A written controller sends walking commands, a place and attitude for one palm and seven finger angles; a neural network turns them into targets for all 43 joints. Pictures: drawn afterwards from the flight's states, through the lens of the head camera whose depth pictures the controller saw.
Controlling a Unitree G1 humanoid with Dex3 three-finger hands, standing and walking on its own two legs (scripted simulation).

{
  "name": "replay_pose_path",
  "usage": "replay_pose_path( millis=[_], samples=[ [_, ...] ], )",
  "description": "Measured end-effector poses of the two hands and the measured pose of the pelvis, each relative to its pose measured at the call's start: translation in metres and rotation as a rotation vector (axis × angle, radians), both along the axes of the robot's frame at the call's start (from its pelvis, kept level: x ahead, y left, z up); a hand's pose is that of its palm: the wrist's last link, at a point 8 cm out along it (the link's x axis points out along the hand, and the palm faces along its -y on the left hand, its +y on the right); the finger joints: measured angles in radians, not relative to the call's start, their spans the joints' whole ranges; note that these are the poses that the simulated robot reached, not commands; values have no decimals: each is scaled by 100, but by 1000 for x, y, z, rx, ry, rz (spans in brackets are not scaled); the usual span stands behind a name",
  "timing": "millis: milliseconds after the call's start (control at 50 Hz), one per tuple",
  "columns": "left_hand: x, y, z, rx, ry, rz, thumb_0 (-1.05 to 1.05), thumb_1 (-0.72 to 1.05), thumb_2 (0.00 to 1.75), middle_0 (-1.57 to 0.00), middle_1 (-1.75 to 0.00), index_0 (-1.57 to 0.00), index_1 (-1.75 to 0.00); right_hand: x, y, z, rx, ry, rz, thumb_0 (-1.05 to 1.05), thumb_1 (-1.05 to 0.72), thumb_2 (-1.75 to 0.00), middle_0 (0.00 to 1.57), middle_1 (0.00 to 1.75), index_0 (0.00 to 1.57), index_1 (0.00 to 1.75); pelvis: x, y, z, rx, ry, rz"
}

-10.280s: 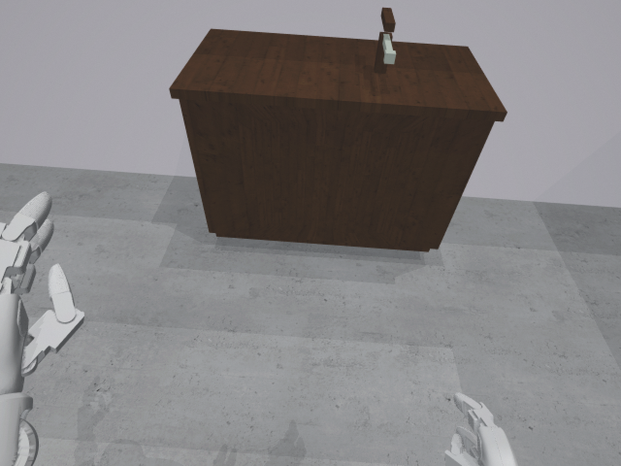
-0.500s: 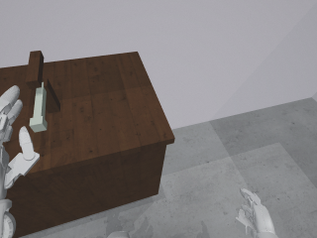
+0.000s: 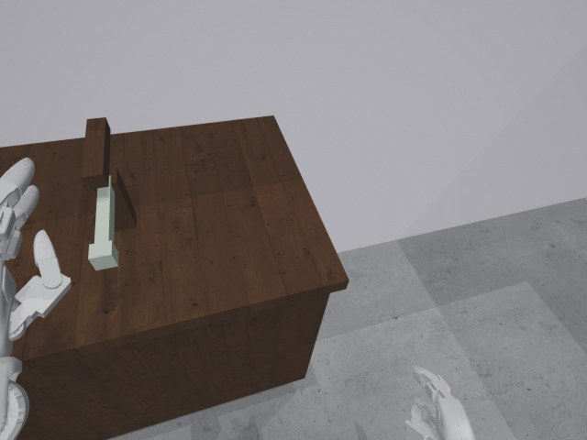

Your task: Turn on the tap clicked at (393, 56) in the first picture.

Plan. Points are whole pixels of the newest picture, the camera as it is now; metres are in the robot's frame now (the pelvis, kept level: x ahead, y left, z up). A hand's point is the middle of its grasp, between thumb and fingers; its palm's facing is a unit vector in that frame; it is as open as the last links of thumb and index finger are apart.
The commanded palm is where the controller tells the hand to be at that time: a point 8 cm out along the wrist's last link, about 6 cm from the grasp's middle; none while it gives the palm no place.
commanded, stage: come to a stop and stand still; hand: left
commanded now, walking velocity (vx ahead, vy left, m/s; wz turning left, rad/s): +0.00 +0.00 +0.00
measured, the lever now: (103, 255) +0.32 +0.29 +0.06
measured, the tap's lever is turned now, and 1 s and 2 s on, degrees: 0 0 0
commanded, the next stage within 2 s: look again from close up in 0.12 s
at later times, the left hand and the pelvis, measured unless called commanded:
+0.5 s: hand (87, 268) +0.24 +0.24 +0.16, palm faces +0.34 -0.84 -0.43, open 7.4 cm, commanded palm +0.18 +0.27 +0.18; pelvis +0.02 -0.01 +0.00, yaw -1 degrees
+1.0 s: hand (50, 302) +0.20 +0.25 +0.17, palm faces +0.35 -0.81 -0.47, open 7.4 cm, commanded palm +0.13 +0.28 +0.18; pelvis -0.03 -0.01 -0.01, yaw +1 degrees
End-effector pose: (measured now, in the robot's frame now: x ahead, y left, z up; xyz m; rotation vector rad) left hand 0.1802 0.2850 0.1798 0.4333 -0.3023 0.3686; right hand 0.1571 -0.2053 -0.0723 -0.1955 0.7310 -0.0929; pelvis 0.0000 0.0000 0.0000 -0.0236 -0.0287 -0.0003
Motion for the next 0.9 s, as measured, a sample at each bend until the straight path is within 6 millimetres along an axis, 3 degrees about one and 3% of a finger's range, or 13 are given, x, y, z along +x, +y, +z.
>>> replay_pose_path(
  millis=[80,220,320,380,420,500,540,620,720,900],
  samples=[
    [2,1,5,20,3,6,1,89,90,-21,-31,-21,-30,4,-12,4,-13,-8,-21,1,-90,-90,21,30,21,30,4,-1,1,-1,7,-5],
    [3,-6,-7,-16,66,19,1,90,90,-21,-31,-21,-30,11,-30,6,-34,-16,-47,1,-90,-90,20,30,21,30,9,-4,2,2,8,-9],
    [26,16,29,175,-74,46,1,89,90,-22,-31,-22,-30,13,-28,0,-47,-6,43,1,-90,-90,20,30,20,30,2,-17,-2,10,11,3],
    [35,24,36,178,-114,74,1,89,90,-21,-31,-22,-30,12,-32,-4,-24,0,69,1,-90,-90,20,30,20,30,3,-20,-3,9,36,-7],
    [35,17,28,150,-93,41,1,90,90,-21,-31,-21,-30,10,-36,-5,-11,-4,65,1,-90,-90,20,30,21,30,7,-17,-4,10,48,-10],
    [26,-5,-8,71,42,-55,1,90,90,-21,-30,-21,-30,4,-42,-8,-17,20,47,1,-90,-90,20,30,21,30,16,-10,-4,16,55,-11],
    [20,-7,-23,49,100,-74,1,90,90,-21,-31,-21,-30,1,-43,-10,-37,50,47,1,-90,-90,20,30,21,30,19,-8,-4,17,55,-5],
    [16,13,-35,46,128,-31,1,89,90,-22,-31,-22,-30,1,-38,-11,-75,109,69,1,-90,-90,20,30,20,30,20,-4,-4,14,52,15],
    [18,36,-22,54,40,32,2,89,90,-22,-31,-22,-30,13,-22,-6,-80,90,114,1,-90,-90,20,30,20,30,15,3,-5,8,50,26],
    [0,7,7,153,-51,-67,1,89,90,-21,-31,-21,-30,29,5,-5,20,-37,159,1,-90,-90,20,30,21,30,-6,-1,-11,32,64,10]
  ],
)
